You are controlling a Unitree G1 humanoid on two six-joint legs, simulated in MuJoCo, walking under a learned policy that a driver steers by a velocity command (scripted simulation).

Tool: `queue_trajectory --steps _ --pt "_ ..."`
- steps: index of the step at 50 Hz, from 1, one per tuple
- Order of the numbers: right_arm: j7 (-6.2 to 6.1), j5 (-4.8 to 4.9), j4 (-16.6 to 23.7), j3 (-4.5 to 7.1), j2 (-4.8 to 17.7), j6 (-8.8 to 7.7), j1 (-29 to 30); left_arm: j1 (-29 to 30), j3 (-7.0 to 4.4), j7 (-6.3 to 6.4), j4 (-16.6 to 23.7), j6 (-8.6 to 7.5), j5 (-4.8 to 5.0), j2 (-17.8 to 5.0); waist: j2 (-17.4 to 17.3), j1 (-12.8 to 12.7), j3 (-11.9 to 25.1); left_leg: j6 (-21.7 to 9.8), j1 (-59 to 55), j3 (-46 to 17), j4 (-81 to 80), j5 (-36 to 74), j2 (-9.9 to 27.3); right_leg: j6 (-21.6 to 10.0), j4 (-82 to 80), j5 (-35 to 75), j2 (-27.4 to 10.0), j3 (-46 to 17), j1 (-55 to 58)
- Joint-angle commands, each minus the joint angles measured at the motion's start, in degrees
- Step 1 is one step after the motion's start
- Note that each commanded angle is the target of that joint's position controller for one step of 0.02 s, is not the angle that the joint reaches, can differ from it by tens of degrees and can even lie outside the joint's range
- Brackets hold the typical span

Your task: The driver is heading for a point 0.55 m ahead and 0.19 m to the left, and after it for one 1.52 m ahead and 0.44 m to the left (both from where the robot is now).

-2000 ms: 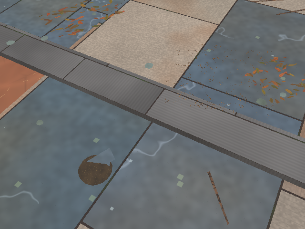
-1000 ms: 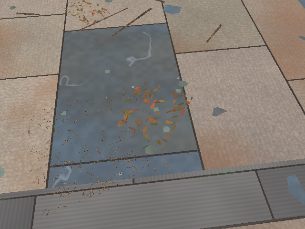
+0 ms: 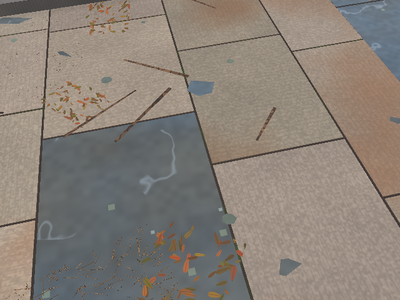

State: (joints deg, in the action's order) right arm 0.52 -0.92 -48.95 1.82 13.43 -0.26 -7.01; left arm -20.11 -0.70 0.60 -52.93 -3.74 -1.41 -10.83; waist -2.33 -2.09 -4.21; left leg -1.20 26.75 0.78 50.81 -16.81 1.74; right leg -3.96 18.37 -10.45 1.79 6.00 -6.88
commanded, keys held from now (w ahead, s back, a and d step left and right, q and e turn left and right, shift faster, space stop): no key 0.84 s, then w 0.16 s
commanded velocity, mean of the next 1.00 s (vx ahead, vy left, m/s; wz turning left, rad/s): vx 0.06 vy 0.00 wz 0.00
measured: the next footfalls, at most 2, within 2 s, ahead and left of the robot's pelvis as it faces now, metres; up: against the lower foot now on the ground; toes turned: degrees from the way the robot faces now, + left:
left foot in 0.14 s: +0.15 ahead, +0.11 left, +0.00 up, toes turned +3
left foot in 1.26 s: +0.28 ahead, +0.16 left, +0.00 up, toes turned +4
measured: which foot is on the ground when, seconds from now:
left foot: up 0.00-0.12, down 0.14-1.00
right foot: down 0.00-1.00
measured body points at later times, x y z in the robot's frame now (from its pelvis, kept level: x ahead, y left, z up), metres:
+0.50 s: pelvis +0.09 +0.03 -0.01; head +0.09 +0.04 +0.44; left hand +0.10 +0.28 -0.16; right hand +0.13 -0.21 -0.15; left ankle +0.11 +0.11 -0.75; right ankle +0.00 -0.08 -0.75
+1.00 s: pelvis +0.09 +0.03 -0.01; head +0.09 +0.03 +0.44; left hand +0.04 +0.25 -0.17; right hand +0.07 -0.20 -0.17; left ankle +0.11 +0.11 -0.74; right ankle +0.00 -0.08 -0.74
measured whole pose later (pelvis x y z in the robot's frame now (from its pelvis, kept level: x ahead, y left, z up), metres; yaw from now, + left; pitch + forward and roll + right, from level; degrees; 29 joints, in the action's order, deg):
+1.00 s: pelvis +0.09 +0.03 -0.01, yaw +0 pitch -1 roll +1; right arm -1.7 -0.5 -64.3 1.4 9.6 1.2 -19.0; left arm -21.6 0.6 2.5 -67.2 0.0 -1.4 -8.3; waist 0.8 0.2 0.6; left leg -5.3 14.3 3.4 28.9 -18.3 -3.5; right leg -2.0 26.4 -27.0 -0.7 1.0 -3.2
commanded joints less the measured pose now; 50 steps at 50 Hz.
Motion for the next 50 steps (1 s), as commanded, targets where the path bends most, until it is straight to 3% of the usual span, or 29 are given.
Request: queue_trajectory --steps 1,4,6,7,8,9,10,12,14,15,18,24,42,43,45,47,50 --pt "-0.63 0.1 0.9 -0.34 1.2 0.33 -2.5 0.1 -1.26 0.53 1.4 -0.35 0.09 -7.9 9.0 1.3 6.1 0.4 -5.1 2.3 -9.2 3.0 -0.4 -6.4 -0.5 43.2 -12.3 -4.3 4.0" --pt "-1.51 0.28 0.3 -0.45 1.8 0.15 -2.5 -0.6 -1.3 0.43 -0.3 0.51 0.26 -7.7 9.7 0.4 5.9 -0.5 -8.4 3.2 -15.9 4.6 -0.6 -6.2 1.5 38.9 -13.2 -5.6 3.9" --pt "-1.83 -0.11 -1.2 -0.61 1.4 -0.37 -5.8 1.8 -1.34 0.62 -0.9 1.05 1.16 -7.5 6.7 2.8 5.5 -1.6 -15.4 2.9 -25.7 12.1 -0.4 -3.8 4.1 27.9 -12.3 -6.2 0.7" --pt "-2.13 -0.54 -2.1 -0.1 3.9 -0.89 -7.8 1.2 -1.24 0.75 -1.3 1.14 0.85 -6.8 3.2 3.0 6.2 -2.0 -21.0 -1.4 -27.9 21.0 3.1 -1.6 6.0 18.0 -10.4 -6.1 -2.4" --pt "-2.34 -0.95 -2.4 0.62 7.9 -1.51 -9.8 -0.8 -1.22 0.93 -1.4 1.4 0.18 -5.9 -2.0 1.6 6.7 -3.1 -24.2 -7.5 -26.9 35.0 9.6 -0.2 9.5 2.8 -6.7 -4.4 -5.5" --pt "-2.63 0.26 -2.7 0.46 8.0 -1.07 -8.5 -5.8 -0.37 1.05 -3.6 2.45 1.33 -1.6 -9.5 0.1 8.4 -10.2 -22.0 -13.0 -28.4 37.9 14.3 1.3 10.3 -10.4 -2.3 -3.2 -4.4" --pt "-2.6 0.43 -2.9 -0.18 5.3 -0.64 -7.5 -4.6 -0.64 1.53 -4.8 3.27 0.98 -3.4 -8.1 0.7 6.4 -11.4 -19.8 -15.7 -30.5 32.4 14.3 1.9 9.3 -12.8 -1.9 -4.0 -4.0" --pt "-2.68 0.22 -2.5 -0.99 3.0 -0.16 -3.1 -2.0 -0.74 1.44 -5.6 3.71 0.73 -4.1 -5.5 -0.6 4.5 -7.8 -16.1 -11.7 -31.6 23.0 9.8 2.3 3.5 -6.9 -2.8 -5.6 -0.5" --pt "-3.0 0.72 -3.7 -0.86 3.0 -0.52 -4.8 0.3 -1.07 1.34 -6.8 3.71 0.53 -5.7 -1.4 0.8 3.3 -4.5 -16.6 -6.9 -30.0 24.6 5.6 2.8 0.6 1.0 -5.0 -6.9 1.8" --pt "-3.13 0.9 -4.7 -0.69 3.4 -0.71 -6.4 0.6 -0.97 1.4 -7.4 3.62 0.78 -5.3 -0.3 1.2 4.0 -3.8 -18.6 -5.8 -29.0 27.2 4.7 2.8 0.1 3.5 -5.6 -7.1 2.2" --pt "-3.25 0.92 -6.5 -0.47 3.3 -0.86 -8.1 1.1 -0.66 1.85 -9.1 3.6 1.08 -4.7 1.3 1.8 5.1 -4.0 -22.2 -5.6 -28.3 30.8 4.7 3.1 -0.8 5.4 -6.2 -6.9 2.5" --pt "-3.41 0.6 -9.0 -0.56 2.7 -0.39 -8.7 1.9 -0.23 2.32 -11.6 4.23 0.9 -4.2 2.3 2.1 2.9 -3.9 -21.1 -5.3 -29.5 27.2 4.4 3.0 -1.6 4.1 -6.7 -6.7 2.3" --pt "-3.35 0.61 -14.6 -1.17 0.5 0.29 -11.8 -1.3 1.14 2.69 -15.1 3.99 0.72 -2.0 2.6 2.6 -0.4 -3.0 -19.1 -5.4 -32.4 14.6 3.2 2.4 -2.3 -0.7 -7.4 -7.2 -0.9" --pt "-3.28 0.59 -15.0 -1.15 0.4 0.4 -12.5 -2.3 1.2 2.63 -15.4 3.97 0.61 -1.7 2.5 2.5 0.6 -3.1 -19.3 -5.3 -32.9 8.1 2.6 2.1 -2.5 -5.0 -6.9 -6.9 -0.7" --pt "-3.12 0.59 -15.1 -0.15 2.4 1.02 -13.0 -3.7 0.78 2.45 -15.2 4.08 0.25 -2.2 1.6 2.4 -0.9 -4.6 -16.1 -5.8 -32.5 -10.0 1.4 0.5 0.6 -17.6 -4.9 -5.7 -2.9" --pt "-2.64 0.39 -14.4 0.6 2.9 1.51 -13.3 -4.3 0.76 2.12 -14.1 4.03 -0.15 -1.7 1.7 2.4 -5.2 -6.6 -11.0 -8.7 -32.8 -23.4 2.5 -1.4 2.6 -26.4 -4.8 -7.1 -7.5" --pt "-1.75 0.35 -12.6 0.77 1.6 0.79 -11.9 -7.0 0.69 1.67 -13.3 2.88 -0.1 -1.4 3.1 1.2 -6.1 -7.6 -6.1 -12.0 -31.0 -23.0 3.6 -3.3 1.6 -25.7 -6.3 -11.5 -5.9"
Keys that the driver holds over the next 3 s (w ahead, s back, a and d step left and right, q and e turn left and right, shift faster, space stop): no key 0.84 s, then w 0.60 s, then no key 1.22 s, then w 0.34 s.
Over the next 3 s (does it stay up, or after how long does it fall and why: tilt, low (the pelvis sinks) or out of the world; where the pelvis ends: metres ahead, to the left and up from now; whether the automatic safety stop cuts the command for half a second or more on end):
stays up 0.56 0.07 -0.02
